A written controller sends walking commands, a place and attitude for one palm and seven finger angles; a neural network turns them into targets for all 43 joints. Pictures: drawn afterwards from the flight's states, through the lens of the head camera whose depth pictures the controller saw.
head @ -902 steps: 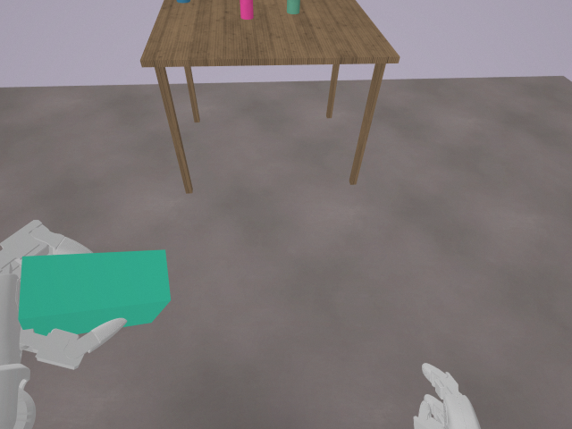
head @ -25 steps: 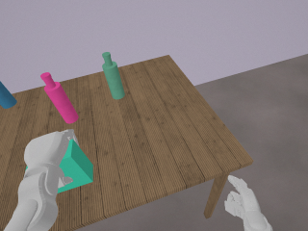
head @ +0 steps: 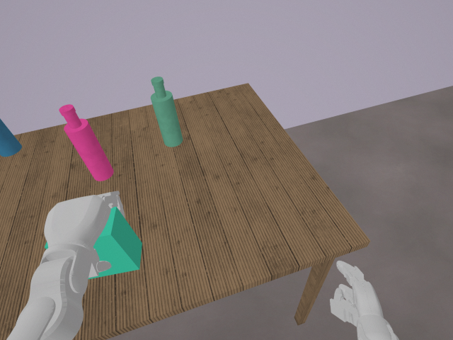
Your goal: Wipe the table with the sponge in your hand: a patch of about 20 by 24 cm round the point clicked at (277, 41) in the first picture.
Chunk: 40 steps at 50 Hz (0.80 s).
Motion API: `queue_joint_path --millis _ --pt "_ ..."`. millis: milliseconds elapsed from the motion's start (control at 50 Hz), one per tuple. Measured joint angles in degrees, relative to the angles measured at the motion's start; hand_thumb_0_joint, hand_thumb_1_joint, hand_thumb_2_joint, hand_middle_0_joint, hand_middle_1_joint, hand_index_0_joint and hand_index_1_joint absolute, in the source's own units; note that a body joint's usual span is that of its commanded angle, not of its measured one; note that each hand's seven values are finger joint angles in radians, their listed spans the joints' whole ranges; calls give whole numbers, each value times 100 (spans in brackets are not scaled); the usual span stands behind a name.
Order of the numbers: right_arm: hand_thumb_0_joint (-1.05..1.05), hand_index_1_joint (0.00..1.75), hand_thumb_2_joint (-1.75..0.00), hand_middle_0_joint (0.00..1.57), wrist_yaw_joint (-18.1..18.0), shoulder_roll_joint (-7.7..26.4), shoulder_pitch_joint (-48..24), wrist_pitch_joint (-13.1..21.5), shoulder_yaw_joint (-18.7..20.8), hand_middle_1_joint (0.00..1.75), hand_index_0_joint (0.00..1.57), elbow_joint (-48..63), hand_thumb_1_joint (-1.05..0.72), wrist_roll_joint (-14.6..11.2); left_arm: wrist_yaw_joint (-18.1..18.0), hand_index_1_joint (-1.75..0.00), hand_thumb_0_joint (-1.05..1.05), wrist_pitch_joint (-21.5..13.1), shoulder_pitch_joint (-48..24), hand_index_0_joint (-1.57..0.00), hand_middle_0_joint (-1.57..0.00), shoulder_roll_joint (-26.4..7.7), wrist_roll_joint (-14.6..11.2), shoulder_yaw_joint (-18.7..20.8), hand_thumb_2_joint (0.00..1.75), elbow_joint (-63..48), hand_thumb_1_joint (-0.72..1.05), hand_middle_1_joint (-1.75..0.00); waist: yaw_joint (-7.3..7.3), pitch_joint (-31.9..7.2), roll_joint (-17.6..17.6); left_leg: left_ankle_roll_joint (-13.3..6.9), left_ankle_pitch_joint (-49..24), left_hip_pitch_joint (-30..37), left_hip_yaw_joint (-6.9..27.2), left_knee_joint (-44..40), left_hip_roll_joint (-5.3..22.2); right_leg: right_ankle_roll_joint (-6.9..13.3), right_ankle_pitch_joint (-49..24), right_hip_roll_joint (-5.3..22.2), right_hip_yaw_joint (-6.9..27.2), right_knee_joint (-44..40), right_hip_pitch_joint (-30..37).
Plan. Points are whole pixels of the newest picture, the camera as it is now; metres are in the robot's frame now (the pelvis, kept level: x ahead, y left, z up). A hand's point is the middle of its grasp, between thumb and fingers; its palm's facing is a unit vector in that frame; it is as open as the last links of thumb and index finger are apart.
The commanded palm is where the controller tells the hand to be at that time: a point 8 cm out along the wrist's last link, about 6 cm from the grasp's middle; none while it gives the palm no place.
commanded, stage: move the sponge above the wiping area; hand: left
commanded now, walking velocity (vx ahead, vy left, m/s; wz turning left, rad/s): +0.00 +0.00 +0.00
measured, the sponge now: (104, 250) +0.22 +0.28 +0.04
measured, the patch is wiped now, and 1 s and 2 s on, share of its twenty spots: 0.00 0.00 0.00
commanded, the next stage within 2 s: lower the sponge onto the table in 1.86 s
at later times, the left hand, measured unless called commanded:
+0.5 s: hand (93, 236) +0.23 +0.28 +0.08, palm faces +0.08 -0.08 -0.99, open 9.7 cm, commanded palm +0.19 +0.27 +0.13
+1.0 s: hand (88, 248) +0.21 +0.29 +0.06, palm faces +0.04 -0.10 -0.99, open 9.7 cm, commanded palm +0.18 +0.28 +0.11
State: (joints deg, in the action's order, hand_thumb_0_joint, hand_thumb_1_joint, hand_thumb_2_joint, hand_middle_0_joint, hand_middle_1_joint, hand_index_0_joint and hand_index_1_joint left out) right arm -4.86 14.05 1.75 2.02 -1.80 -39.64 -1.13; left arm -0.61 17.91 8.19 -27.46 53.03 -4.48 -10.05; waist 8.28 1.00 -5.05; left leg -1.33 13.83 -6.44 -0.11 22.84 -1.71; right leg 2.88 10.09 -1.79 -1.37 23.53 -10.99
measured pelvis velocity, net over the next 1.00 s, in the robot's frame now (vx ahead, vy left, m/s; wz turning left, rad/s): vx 0.00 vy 0.00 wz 0.00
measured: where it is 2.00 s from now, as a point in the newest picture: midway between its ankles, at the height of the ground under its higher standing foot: outside the picture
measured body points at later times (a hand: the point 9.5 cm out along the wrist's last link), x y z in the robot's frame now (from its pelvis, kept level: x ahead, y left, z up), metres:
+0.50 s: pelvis +0.01 +0.00 +0.00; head +0.00 -0.03 +0.45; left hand +0.22 +0.28 +0.13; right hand +0.25 -0.19 -0.09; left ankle -0.01 +0.11 -0.74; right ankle +0.03 -0.09 -0.74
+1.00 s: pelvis +0.00 +0.00 +0.00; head +0.00 -0.04 +0.45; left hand +0.21 +0.29 +0.12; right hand +0.25 -0.20 -0.09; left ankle -0.01 +0.11 -0.74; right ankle +0.03 -0.09 -0.74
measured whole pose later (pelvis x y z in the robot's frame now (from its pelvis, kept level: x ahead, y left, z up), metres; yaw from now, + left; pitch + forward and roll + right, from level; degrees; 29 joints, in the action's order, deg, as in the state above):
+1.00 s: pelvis +0.00 +0.00 +0.00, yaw +0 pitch -2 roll +0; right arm -3.5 14.1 2.6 1.0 -0.4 -40.7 -2.0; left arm -6.8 21.1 12.0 -24.3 52.6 -3.1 -6.4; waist 8.0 -0.5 -5.2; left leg -1.2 14.5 -7.4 0.1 23.6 -1.4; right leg 2.9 10.3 -2.1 -1.3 23.4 -11.5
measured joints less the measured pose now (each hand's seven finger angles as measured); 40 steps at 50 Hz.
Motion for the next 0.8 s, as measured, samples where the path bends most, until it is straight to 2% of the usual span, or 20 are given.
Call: queue_joint_path --millis 40,100,160,220,260,320,380,440,480,540,600,660,720,800 --pt "1 30 -90 20 53 -42 17 -38 5 30 20 -20 -90 -11 -195 -132 0 57 0 -79 -78 -15 -6 117 102 -21 -47 -133 -9 -40 12 10 10 13 -25 -13 15 2 -2 -17 26 -14 5" --pt "1 30 -90 21 137 -44 -6 -126 -6 30 21 -65 -90 -67 -378 -132 0 418 -11 -79 -78 11 -130 327 102 22 -47 -133 -35 -78 -1 16 16 14 -49 -26 25 -3 -7 -30 51 -31 0" --pt "1 30 -90 21 183 23 -22 -206 -1 30 21 -43 -90 -131 -312 -132 0 894 16 -79 -78 84 -237 374 102 74 -47 -133 -84 -85 -54 1 6 -10 -22 -30 3 -22 -4 -4 27 -34 -12" --pt "1 30 -90 21 169 112 -31 -221 13 30 21 10 -90 -155 -83 -132 0 1107 160 -79 -78 175 -252 225 102 59 -47 -133 -108 -73 -114 -31 1 -50 14 -10 -32 -44 10 33 -6 -13 -38" --pt "1 30 -90 21 139 152 -8 -210 26 30 20 50 -90 -132 81 -132 0 1027 240 -79 -78 208 -220 44 102 86 -47 -133 -98 -68 -127 -48 0 -74 45 1 -57 -58 25 59 -34 4 -52" --pt "1 30 -90 20 80 139 28 -138 40 30 20 63 -90 -63 179 -132 0 650 313 -79 -78 208 -124 -151 102 64 -47 -133 -25 -35 -83 -56 18 -84 50 35 -60 -58 44 62 -39 36 -60" --pt "1 29 -90 20 41 59 75 -64 80 30 20 15 -90 3 17 -132 0 164 316 -80 -78 190 23 -211 102 20 -47 -133 64 -30 -11 -40 41 -59 37 46 -39 -40 48 38 -26 28 -35" --pt "1 29 -90 20 70 -22 96 -41 100 30 19 -35 -90 11 -292 -132 0 -26 280 -80 -78 177 143 -152 102 -39 -47 -133 88 -62 26 -19 61 -30 17 46 -12 -24 45 10 -4 9 -6" --pt "1 29 -90 20 109 -56 68 -74 83 30 19 -78 -90 -16 -472 -132 0 59 216 -80 -78 185 140 -63 102 0 -47 -133 72 -91 32 -7 58 -13 6 23 -4 -20 39 0 8 -9 3" --pt "1 29 -90 21 166 -70 16 -153 61 30 20 -92 -90 -77 -587 -132 0 462 118 -80 -78 249 25 57 102 103 -47 -133 1 -134 8 -4 41 -9 0 -10 -5 -24 31 0 17 -22 -3" --pt "1 30 -90 21 211 -24 -43 -240 23 30 20 -66 -90 -124 -481 -132 0 893 112 -80 -78 320 -86 77 102 178 -47 -133 -77 -140 -38 -12 18 -6 2 -41 -18 -30 26 13 16 -25 -11" --pt "1 30 -90 21 223 38 -45 -287 13 30 21 -1 -90 -132 -244 -132 0 1068 228 -80 -78 358 -112 -41 102 193 -47 -133 -130 -133 -83 -28 11 -26 23 -34 -35 -40 33 31 -2 -11 -25" --pt "1 30 -90 21 184 76 -14 -267 23 30 21 40 -90 -98 -55 -132 0 901 341 -80 -78 347 -80 -181 102 205 -47 -132 -106 -106 -74 -35 22 -56 33 3 -36 -39 45 33 -13 18 -49" --pt "1 30 -90 21 119 45 60 -182 53 30 21 9 -90 -27 -105 -132 0 360 418 -80 -78 253 25 -159 102 269 -47 -132 -9 -68 17 -14 52 -67 25 54 0 -11 47 -6 -7 28 -49"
